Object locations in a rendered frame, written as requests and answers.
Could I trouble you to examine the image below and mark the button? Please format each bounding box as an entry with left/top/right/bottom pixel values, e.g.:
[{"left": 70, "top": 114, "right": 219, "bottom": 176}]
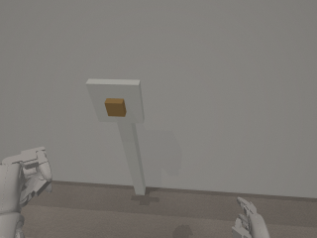
[{"left": 104, "top": 98, "right": 127, "bottom": 117}]

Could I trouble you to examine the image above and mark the robot left hand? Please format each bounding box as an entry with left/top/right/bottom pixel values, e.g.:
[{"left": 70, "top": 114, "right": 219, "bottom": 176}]
[{"left": 0, "top": 147, "right": 53, "bottom": 214}]

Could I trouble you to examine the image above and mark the left robot forearm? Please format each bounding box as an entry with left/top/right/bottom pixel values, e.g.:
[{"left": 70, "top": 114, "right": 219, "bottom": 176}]
[{"left": 0, "top": 212, "right": 26, "bottom": 238}]

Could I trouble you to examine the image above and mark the panel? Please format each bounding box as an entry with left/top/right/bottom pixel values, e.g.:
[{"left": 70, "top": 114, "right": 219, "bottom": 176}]
[{"left": 85, "top": 78, "right": 146, "bottom": 195}]

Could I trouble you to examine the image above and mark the robot right hand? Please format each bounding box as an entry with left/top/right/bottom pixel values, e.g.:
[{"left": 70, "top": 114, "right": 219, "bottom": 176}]
[{"left": 232, "top": 197, "right": 270, "bottom": 238}]

